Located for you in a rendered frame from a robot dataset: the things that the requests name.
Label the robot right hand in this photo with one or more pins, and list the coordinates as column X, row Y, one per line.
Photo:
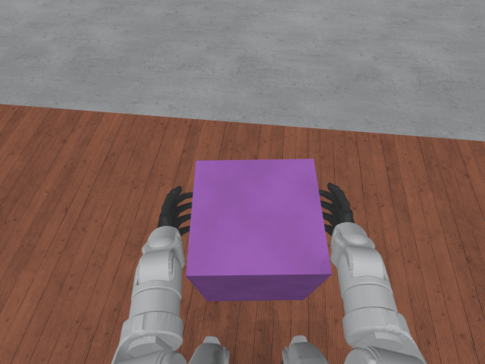
column 340, row 208

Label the left robot forearm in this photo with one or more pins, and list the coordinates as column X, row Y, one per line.
column 154, row 321

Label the robot right upper arm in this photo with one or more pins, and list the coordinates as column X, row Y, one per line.
column 373, row 355

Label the robot shin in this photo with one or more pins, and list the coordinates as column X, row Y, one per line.
column 297, row 339
column 211, row 339

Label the robot left hand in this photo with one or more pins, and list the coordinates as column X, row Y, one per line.
column 170, row 210

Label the carton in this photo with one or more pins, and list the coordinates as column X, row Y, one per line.
column 257, row 230

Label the robot left upper arm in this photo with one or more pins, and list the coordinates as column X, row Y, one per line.
column 166, row 356

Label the robot left shin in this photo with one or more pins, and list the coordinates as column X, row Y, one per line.
column 211, row 339

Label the robot right shin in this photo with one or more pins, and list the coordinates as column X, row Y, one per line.
column 297, row 339

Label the right robot forearm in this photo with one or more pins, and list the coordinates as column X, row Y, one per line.
column 371, row 317

